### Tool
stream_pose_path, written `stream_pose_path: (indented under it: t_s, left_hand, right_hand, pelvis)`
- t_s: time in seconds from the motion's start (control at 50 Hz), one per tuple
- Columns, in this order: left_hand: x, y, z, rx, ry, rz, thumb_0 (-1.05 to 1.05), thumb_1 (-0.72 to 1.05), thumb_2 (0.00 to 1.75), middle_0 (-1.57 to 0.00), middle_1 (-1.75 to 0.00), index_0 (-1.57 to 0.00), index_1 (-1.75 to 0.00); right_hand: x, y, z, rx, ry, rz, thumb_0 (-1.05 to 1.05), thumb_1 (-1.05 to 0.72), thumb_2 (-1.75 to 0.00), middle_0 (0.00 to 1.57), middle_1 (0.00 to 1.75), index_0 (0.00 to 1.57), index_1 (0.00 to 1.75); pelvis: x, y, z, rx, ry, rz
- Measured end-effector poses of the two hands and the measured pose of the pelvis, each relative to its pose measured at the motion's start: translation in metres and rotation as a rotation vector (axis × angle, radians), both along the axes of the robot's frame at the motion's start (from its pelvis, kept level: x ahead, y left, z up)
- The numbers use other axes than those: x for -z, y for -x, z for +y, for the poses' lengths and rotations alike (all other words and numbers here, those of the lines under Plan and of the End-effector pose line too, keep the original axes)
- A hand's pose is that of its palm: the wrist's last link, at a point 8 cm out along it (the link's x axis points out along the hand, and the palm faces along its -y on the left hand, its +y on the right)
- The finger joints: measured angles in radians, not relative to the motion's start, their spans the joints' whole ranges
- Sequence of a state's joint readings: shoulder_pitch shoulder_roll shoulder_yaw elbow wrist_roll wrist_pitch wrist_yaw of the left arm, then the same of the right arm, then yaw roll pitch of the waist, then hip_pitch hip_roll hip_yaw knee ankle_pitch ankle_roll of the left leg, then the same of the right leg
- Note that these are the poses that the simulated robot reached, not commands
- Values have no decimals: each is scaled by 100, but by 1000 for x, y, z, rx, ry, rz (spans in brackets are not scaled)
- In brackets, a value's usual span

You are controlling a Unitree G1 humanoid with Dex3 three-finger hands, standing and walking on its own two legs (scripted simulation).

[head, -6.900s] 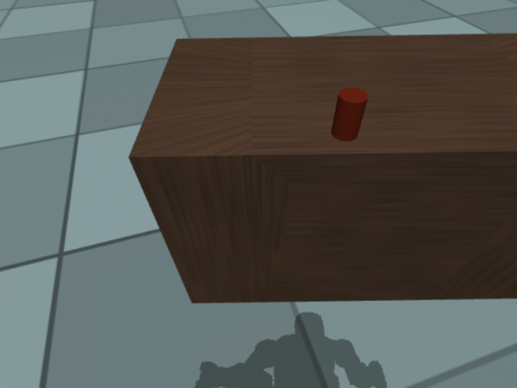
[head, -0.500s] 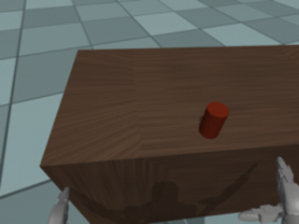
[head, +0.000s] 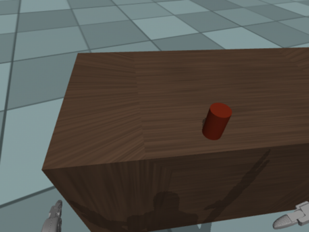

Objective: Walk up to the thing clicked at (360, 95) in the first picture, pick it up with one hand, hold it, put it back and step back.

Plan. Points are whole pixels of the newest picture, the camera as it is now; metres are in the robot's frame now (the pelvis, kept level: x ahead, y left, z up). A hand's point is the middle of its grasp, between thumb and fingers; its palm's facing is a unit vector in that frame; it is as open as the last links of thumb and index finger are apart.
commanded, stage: rise first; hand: right
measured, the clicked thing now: (215, 121) +0.40 -0.18 +0.07
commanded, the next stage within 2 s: go down in 0.74 s
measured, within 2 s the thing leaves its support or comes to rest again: neither
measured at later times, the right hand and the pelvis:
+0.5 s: hand out of the picture +0.18 -0.26 +0.18, palm faces +0.41 +0.80 -0.45, open 17.6 cm; pelvis -0.01 -0.01 +0.00, yaw +0 degrees
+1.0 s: hand out of the picture +0.18 -0.26 +0.20, palm faces +0.43 +0.77 -0.47, open 17.5 cm; pelvis -0.01 +0.00 +0.00, yaw +0 degrees
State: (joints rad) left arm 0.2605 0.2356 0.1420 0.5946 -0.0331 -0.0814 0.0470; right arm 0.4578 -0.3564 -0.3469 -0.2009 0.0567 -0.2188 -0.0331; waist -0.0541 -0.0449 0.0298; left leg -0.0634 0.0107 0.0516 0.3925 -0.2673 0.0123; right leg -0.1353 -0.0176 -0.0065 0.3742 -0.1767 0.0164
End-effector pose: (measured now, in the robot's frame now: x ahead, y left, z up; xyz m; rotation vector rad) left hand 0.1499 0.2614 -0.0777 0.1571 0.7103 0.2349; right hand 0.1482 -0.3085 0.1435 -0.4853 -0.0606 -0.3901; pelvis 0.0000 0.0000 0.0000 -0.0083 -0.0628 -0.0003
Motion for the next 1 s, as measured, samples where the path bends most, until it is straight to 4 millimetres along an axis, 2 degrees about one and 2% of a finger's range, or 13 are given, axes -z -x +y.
stream_pose_path:
  t_s: [0.14, 0.28, 0.46, 0.58, 0.74, 0.88, 1.0]
  left_hand:
    - [-3, 3, -8, 13, 4, -19, -1, -55, 4, -6, -4, -6, -5]
    - [5, 11, -11, 1, 21, 13, -1, -55, 5, -6, -4, -6, -5]
    - [3, 9, -13, 2, 28, -13, -1, -55, 6, -6, -4, -6, -6]
    - [1, 10, -12, 2, 27, -21, -1, -54, 6, -6, -5, -6, -6]
    - [10, 13, -12, 0, 40, 22, -1, -54, 7, -5, -5, -6, -6]
    - [11, 10, -14, 7, 49, 13, -1, -54, 8, -6, -5, -6, -6]
    - [7, 6, -4, -30, 29, 0, -1, -53, 6, -6, -5, -6, -5]
  right_hand:
    - [-16, 4, 7, -47, 23, -84, -2, 59, -3, 4, 6, 6, 6]
    - [-33, 6, 7, -74, 73, -140, -2, 59, -3, 5, 6, 6, 6]
    - [-55, 7, 10, -99, 122, -229, -2, 58, -4, 5, 6, 6, 6]
    - [-62, 8, 12, -109, 135, -260, -2, 59, -4, 5, 6, 6, 6]
    - [-73, 11, 18, -125, 167, -298, -2, 59, -4, 5, 6, 6, 6]
    - [-84, 10, 22, -137, 207, -327, -2, 58, -5, 5, 6, 6, 6]
    - [-73, 9, 11, -120, 195, -325, -1, 56, -5, 5, 6, 6, 6]
  pelvis:
    - [0, 5, -3, 2, 0, -10]
    - [0, 8, -5, -2, -2, -11]
    - [0, 10, -6, -3, -2, -19]
    - [0, 10, -6, -3, -1, -21]
    - [0, 12, -4, -3, -2, -20]
    - [0, 12, -3, -1, -1, -18]
    - [1, 9, 0, 2, 2, -10]
